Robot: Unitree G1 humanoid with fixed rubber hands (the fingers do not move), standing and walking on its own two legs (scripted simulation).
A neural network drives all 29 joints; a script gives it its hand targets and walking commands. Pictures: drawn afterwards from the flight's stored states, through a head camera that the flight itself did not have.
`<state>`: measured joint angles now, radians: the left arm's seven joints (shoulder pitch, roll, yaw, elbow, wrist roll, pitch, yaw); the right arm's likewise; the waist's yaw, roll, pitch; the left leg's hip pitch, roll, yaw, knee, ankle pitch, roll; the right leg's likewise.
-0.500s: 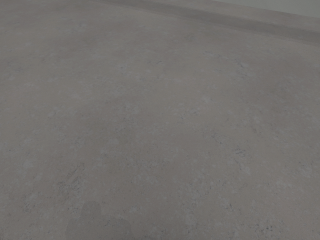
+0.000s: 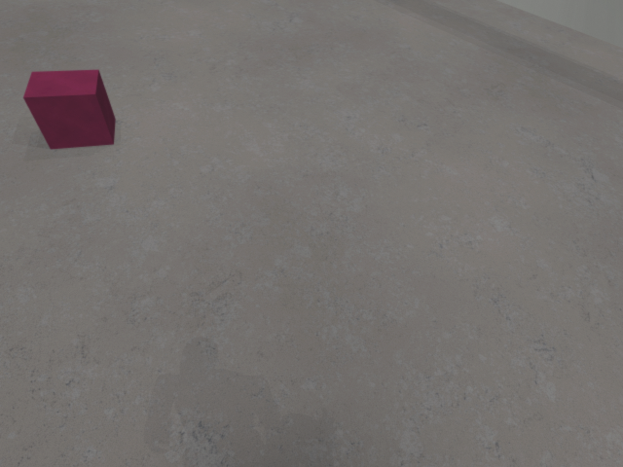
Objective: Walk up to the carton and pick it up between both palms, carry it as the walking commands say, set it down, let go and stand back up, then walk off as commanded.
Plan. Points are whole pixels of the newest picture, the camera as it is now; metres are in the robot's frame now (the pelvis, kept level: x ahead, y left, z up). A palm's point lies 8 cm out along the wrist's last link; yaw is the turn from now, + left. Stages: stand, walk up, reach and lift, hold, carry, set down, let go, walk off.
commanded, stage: walk up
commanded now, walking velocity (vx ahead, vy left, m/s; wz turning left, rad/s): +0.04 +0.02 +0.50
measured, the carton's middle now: (74, 109) +1.66 +1.10 -0.65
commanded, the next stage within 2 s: none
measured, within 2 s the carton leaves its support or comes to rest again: neither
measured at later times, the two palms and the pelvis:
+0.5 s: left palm out of the picture +0.01 +0.29 -0.14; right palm (416, 378) +0.30 -0.17 -0.12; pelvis +0.11 +0.05 -0.01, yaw +14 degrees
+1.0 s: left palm (28, 299) +0.39 +0.47 -0.12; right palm (332, 323) +0.38 -0.03 -0.10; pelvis +0.35 +0.21 +0.01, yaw +25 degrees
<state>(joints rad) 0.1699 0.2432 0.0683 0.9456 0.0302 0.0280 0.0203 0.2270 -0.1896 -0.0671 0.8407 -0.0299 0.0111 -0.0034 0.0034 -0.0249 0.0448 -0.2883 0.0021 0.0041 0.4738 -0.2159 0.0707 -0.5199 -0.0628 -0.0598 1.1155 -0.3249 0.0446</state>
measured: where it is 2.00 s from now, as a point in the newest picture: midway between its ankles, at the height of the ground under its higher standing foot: (167, 284)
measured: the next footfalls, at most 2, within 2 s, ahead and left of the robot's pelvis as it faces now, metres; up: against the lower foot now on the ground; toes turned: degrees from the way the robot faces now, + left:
right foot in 0.24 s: +0.04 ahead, -0.13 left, +0.00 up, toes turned +2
left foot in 0.60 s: +0.30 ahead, +0.25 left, +0.00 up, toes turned +23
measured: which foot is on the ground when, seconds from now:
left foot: down 0.00-0.24, up 0.26-0.58, down 0.60-1.00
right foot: up 0.00-0.22, down 0.24-0.60, up 0.62-1.00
